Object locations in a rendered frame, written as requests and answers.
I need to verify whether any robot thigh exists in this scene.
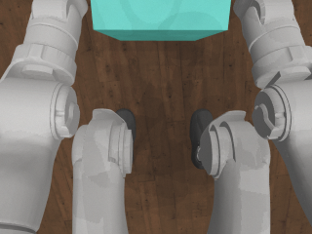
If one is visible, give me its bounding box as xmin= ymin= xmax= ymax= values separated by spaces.
xmin=203 ymin=121 xmax=271 ymax=234
xmin=72 ymin=119 xmax=134 ymax=234

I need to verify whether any robot right thigh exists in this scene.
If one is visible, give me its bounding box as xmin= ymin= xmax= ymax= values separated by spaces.
xmin=203 ymin=121 xmax=271 ymax=234

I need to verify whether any robot left upper arm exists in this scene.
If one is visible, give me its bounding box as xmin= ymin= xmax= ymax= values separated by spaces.
xmin=0 ymin=77 xmax=80 ymax=234

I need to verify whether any robot left thigh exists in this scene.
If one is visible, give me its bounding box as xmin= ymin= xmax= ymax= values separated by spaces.
xmin=72 ymin=119 xmax=134 ymax=234

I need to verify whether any left robot forearm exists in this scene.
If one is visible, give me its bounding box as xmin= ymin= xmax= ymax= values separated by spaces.
xmin=0 ymin=0 xmax=88 ymax=87

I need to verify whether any right robot forearm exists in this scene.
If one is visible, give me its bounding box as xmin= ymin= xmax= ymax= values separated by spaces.
xmin=233 ymin=0 xmax=312 ymax=89

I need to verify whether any carton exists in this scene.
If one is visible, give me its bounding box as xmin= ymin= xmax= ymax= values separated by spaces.
xmin=91 ymin=0 xmax=231 ymax=41

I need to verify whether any robot right upper arm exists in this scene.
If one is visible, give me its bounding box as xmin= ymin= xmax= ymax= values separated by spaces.
xmin=252 ymin=79 xmax=312 ymax=227

